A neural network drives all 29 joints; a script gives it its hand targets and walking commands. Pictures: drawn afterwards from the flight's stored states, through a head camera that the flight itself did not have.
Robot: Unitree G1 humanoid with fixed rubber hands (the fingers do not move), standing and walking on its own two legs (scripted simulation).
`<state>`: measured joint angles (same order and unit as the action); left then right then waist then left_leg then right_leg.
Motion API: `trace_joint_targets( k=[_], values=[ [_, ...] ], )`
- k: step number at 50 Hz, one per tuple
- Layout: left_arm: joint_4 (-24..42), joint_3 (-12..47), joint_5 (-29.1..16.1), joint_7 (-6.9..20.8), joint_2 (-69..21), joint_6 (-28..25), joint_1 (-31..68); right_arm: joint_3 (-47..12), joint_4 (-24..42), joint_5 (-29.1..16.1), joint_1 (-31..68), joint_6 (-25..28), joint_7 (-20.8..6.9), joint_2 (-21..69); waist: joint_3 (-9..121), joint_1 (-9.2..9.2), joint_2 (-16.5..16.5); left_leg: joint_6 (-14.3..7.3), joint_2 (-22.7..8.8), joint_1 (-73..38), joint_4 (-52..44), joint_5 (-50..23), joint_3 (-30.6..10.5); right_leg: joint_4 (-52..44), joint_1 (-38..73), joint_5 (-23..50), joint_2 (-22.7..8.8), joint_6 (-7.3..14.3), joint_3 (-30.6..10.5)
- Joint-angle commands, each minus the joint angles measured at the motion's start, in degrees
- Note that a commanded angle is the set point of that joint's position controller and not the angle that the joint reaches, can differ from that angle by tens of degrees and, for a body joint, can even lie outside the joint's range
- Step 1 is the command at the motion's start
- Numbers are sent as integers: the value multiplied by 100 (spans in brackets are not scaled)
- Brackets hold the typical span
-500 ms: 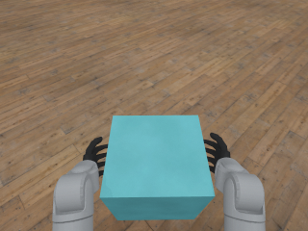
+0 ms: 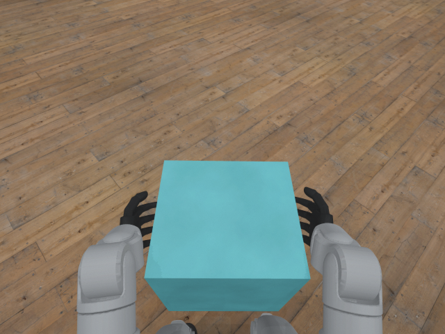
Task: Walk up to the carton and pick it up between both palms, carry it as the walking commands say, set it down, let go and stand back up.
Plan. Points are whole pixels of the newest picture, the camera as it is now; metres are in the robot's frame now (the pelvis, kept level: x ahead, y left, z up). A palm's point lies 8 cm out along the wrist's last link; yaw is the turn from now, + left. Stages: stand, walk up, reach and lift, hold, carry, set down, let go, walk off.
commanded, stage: carry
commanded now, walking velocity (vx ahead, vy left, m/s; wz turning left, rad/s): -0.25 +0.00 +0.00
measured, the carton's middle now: (224, 240) +0.28 +0.01 -0.01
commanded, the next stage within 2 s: none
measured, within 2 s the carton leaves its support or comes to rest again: neither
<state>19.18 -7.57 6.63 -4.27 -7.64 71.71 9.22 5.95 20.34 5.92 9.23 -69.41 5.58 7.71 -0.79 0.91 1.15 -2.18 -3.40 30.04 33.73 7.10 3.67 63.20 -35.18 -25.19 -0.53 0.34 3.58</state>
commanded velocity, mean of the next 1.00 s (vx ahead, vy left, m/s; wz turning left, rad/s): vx -0.16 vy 0.00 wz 0.00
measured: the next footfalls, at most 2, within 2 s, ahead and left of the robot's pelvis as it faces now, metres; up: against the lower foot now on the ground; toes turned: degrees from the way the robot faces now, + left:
right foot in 0.18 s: -0.06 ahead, -0.14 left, +0.00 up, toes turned -5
left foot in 0.46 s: -0.02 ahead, +0.08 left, +0.00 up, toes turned +5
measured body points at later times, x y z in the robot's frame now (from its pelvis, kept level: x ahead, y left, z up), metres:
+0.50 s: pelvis -0.09 -0.02 +0.00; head -0.06 -0.02 +0.45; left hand +0.19 +0.12 +0.06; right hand +0.18 -0.19 +0.08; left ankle -0.06 +0.08 -0.73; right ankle -0.10 -0.14 -0.72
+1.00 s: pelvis -0.22 -0.06 +0.01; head -0.22 -0.07 +0.46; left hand +0.05 +0.09 +0.08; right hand +0.05 -0.22 +0.08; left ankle -0.23 +0.07 -0.72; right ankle -0.20 -0.15 -0.72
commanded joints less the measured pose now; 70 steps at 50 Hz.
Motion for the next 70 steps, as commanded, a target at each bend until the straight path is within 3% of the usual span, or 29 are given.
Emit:
trace_joint_targets(
  k=[1, 6, 8, 10, 12, 13, 14, 15, 18, 21, 22, 23, 25, 26, 28, 32, 36, 38, 39, 40, 42, 44, 49, 51, 53, 54, 58, 63, 70],
  values=[
    [1209, 4419, -2870, 1468, -5425, -301, 3322, -3897, 987, -2436, 2924, 77, -1571, 5287, 2581, -76, 619, -398, -1212, -1843, -1438, -248, -1510, -235, 368, -121, -97, -22, -201],
    [939, 4398, -2735, 1426, -5100, -248, 2674, -3823, 576, -2170, 2113, 60, -1471, 5029, 3024, -158, 1179, -479, -1258, -2979, -1104, -1984, -1474, -2591, 1004, -493, 57, -62, 105],
    [789, 4376, -2689, 1473, -5089, -242, 2581, -3761, 388, -2039, 1886, 82, -1444, 4944, 3133, -70, 1183, -250, -1129, -2863, -896, -2297, -1308, -3943, 1759, 590, -103, -41, 149],
    [687, 4365, -2654, 1551, -5019, -257, 2406, -3830, 277, -1955, 1735, 116, -1459, 4899, 2888, -88, 172, 165, -722, -1768, -422, -1819, -947, -4340, 2588, 1486, -833, 47, -481],
    [895, 4260, -2692, 1626, -5183, -396, 2560, -4250, 1028, -2215, 2602, 118, -1473, 5046, 2320, -60, -2060, 473, 94, -195, 565, 1400, 143, -3742, 2614, 3741, -1947, 686, -1300],
    [1110, 4268, -2741, 1641, -5202, -357, 2723, -4330, 1253, -2347, 2937, 90, -1490, 5101, 1888, -29, -1809, 425, 103, 161, 1354, 1794, 91, -3933, 2302, 4386, -2091, 895, -1149],
    [1115, 4322, -2796, 1629, -5321, -338, 2711, -4225, 1027, -2364, 2747, 139, -1482, 5208, 1798, -47, -1135, 362, 114, 256, 1820, 1871, -66, -3656, 2449, 5542, -1910, 810, -918],
    [1175, 4285, -2722, 1585, -5320, -319, 2775, -4257, 1109, -2475, 2897, 123, -1486, 5281, 1864, -39, -969, 362, 82, 386, 1828, 1919, -58, -3455, 2677, 5999, -1859, 749, -797],
    [1388, 4284, -2649, 1484, -5051, -335, 2738, -4311, 1112, -2673, 2788, 95, -1512, 5195, 2084, -52, -1082, 388, 131, 343, 1369, 1650, 95, -2948, 3247, 6660, -1553, 648, -537],
    [1156, 4013, -2351, 1404, -4843, -317, 2118, -4469, 1176, -2807, 2757, 25, -1520, 5122, 2467, -36, -1362, 386, 287, -397, 310, 1098, 253, -2807, 3380, 6443, -1449, 571, -654],
    [1099, 4029, -2308, 1392, -4797, -305, 2093, -4380, 914, -2709, 2489, -2, -1527, 5099, 2533, -73, -1117, 373, 212, -752, -490, 327, 210, -2650, 3312, 5965, -1366, 439, -583],
    [1150, 4136, -2284, 1361, -4830, -304, 2000, -4344, 928, -2676, 2452, 6, -1544, 5023, 2779, -64, -516, 268, -179, -1507, -773, -1357, -172, -2319, 2883, 5296, -1160, 248, -417],
    [956, 4122, -2240, 1355, -4913, -264, 2039, -4240, 651, -2579, 2379, -25, -1605, 4982, 2892, -3, 1169, -354, -1677, -2851, -210, -5902, -1550, -1514, 1192, 688, -376, -117, -14],
    [1017, 4190, -2266, 1348, -4919, -259, 2182, -4188, 488, -2579, 2163, 26, -1680, 5089, 2811, -126, 1697, -767, -1867, -2888, -466, -5597, -1699, -1087, 864, -1067, 34, -122, 125],
    [949, 4315, -2356, 1444, -5017, -293, 2471, -4105, 439, -2421, 2260, 63, -1653, 5148, 2550, -160, 1122, -956, -1777, -2153, -963, -3275, -1919, -149, 834, -1144, -52, 16, -215],
    [1228, 4466, -2694, 1484, -5218, -346, 2836, -4014, 811, -2327, 2508, 143, -1520, 5187, 2599, -115, 862, -485, -1197, -2045, -1174, -1198, -1126, -1213, 1037, -360, -106, 54, -48],
    [1098, 4488, -2779, 1553, -5013, -294, 2648, -3987, 631, -2137, 2047, 136, -1416, 5039, 2623, -68, 848, -221, -1028, -1857, -1185, 450, -1095, -3523, 1972, 340, 14, 78, 300],
    [1084, 4530, -2881, 1640, -5023, -266, 2838, -3937, 552, -2017, 2001, 145, -1403, 4988, 2234, -138, -26, 116, -468, -934, -538, 865, -653, -4335, 2486, 544, -692, 170, -447],
    [956, 4485, -2811, 1655, -4926, -255, 2730, -3965, 420, -2004, 1990, 128, -1421, 4963, 2203, -126, -1083, 345, 14, -264, 139, 1278, -390, -4748, 2532, 266, -1739, 469, -1848],
    [764, 4365, -2743, 1676, -5114, -319, 2419, -4199, 909, -2142, 2452, 141, -1443, 4927, 1886, -23, -1856, 464, 147, -185, 1355, 2113, -71, -4888, 1598, 525, -2399, 989, -2120],
    [811, 4317, -2799, 1705, -5206, -284, 2755, -4161, 613, -2292, 2697, 125, -1473, 5194, 1485, -54, -832, 433, 3, -223, 2135, 1699, -395, -4666, 1430, 1168, -1915, 802, -1342],
    [1080, 4343, -2815, 1663, -5169, -316, 3019, -4202, 695, -2427, 2756, 121, -1480, 5243, 1608, -97, -579, 451, -49, 75, 1672, 1599, -303, -4224, 2012, 2536, -1615, 609, -972],
    [729, 3970, -2360, 1504, -4867, -282, 2250, -4373, 723, -2675, 2716, 45, -1478, 5169, 2398, -91, -1192, 571, 198, -872, -329, 1166, 197, -3579, 3203, 4161, -1408, 476, -777],
    [708, 3996, -2199, 1452, -4798, -282, 2062, -4404, 709, -2666, 2654, 11, -1523, 5127, 2604, -115, -842, 449, -140, -1796, -1191, 270, -197, -3361, 2901, 3659, -1320, 237, -803],
    [517, 4021, -2114, 1445, -4857, -229, 1984, -4297, 447, -2520, 2522, 4, -1598, 5022, 2475, -13, 192, 296, -647, -1950, -668, -1052, -720, -3422, 2397, 2568, -882, -32, -483],
    [776, 4116, -2202, 1468, -4820, -246, 2264, -4259, 396, -2465, 2387, 44, -1618, 5047, 2328, -13, 422, 193, -727, -1569, -829, -514, -849, -3525, 2417, 1669, -796, -91, -287],
    [905, 4261, -2380, 1510, -4915, -267, 2896, -4182, 558, -2483, 2918, 55, -1607, 5093, 1832, -71, 210, 133, -640, -997, -1244, 1410, -766, -3711, 2149, 724, -781, 30, -331],
    [672, 4285, -2522, 1571, -4891, -239, 3082, -3891, 135, -2230, 2689, 56, -1562, 5072, 1581, -101, 207, 100, -593, -931, -1332, 1891, -837, -3906, 1736, 292, -765, 98, -392],
    [11, 3848, -2289, 1624, -4863, -531, 3077, -3529, -286, -1847, 2728, 374, -1490, 4994, 1908, -119, -162, 79, -289, -1221, -875, 1314, -669, -4118, 1722, 266, -847, 114, -566]
  ],
)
